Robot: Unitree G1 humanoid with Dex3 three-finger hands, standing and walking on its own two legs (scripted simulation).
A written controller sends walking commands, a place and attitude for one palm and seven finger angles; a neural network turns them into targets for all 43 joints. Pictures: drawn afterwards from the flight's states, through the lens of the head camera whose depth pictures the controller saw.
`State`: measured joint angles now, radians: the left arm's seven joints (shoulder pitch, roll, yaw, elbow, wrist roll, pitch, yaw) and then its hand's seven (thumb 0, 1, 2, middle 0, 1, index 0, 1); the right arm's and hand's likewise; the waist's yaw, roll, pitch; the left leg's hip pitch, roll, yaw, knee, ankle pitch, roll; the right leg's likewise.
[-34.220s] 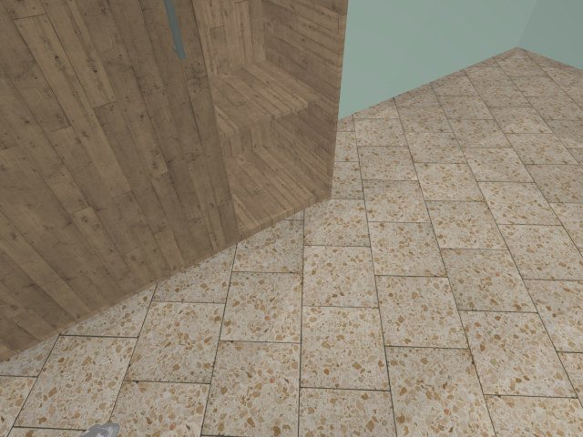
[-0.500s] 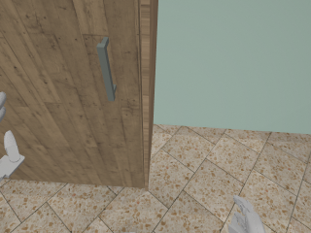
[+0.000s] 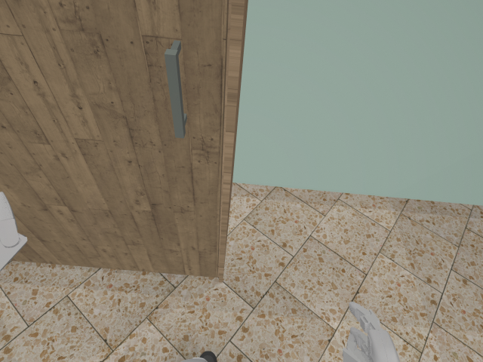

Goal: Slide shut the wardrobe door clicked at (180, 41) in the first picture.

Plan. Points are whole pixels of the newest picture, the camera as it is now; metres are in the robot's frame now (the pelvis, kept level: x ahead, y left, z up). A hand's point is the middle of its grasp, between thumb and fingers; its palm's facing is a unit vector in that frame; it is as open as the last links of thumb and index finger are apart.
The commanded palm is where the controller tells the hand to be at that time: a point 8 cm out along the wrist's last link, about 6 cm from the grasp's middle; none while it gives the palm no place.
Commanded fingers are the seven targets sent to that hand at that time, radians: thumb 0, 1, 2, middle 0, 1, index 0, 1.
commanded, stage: step back with the hand held close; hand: left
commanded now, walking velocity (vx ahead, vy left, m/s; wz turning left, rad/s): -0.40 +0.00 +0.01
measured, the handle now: (178, 92) +0.49 +0.17 +0.18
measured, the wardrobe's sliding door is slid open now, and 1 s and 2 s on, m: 0.00 0.00 0.00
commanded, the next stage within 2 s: stop stepping back and stand still in 0.28 s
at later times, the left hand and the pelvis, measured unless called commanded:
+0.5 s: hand out of the picture +0.08 +0.25 +0.17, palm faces +0.34 -0.79 -0.51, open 7.4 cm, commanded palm +0.03 +0.29 +0.18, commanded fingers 0.00 0.90 0.90 -0.20 -0.30 -0.20 -0.30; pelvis -0.12 -0.01 +0.00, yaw -2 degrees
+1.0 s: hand out of the picture +0.00 +0.31 +0.16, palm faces +0.52 -0.77 -0.36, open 7.4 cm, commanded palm -0.06 +0.33 +0.18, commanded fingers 0.00 0.90 0.90 -0.20 -0.30 -0.20 -0.30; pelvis -0.18 +0.03 -0.01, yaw +2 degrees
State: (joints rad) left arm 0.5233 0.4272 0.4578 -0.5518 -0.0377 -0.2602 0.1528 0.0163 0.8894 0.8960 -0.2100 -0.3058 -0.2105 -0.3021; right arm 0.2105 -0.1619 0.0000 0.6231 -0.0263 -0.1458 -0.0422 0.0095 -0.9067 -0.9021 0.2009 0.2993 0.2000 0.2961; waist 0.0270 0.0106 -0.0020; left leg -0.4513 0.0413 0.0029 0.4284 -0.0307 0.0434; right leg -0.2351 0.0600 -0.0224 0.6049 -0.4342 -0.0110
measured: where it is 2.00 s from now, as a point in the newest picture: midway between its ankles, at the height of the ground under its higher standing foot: outside the picture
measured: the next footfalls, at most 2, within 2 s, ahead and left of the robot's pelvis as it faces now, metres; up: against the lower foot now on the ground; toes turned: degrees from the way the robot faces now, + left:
right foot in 0.04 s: -0.03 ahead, -0.14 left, +0.00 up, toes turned -1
left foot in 0.18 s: +0.07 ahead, +0.08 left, +0.00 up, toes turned -2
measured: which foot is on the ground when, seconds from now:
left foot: down 0.00-0.08, up 0.10-0.16, down 0.18-0.46, up 0.48-0.64, down 0.66-1.00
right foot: up 0.00-0.02, down 0.04-0.20, up 0.22-0.44, down 0.46-1.00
